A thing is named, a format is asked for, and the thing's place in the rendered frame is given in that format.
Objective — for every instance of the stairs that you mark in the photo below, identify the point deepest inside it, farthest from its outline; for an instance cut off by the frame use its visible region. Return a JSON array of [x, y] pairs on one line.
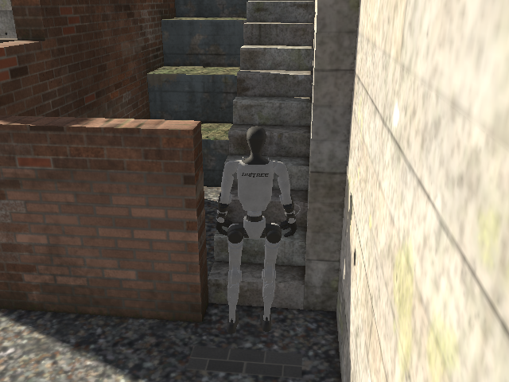
[[274, 91]]

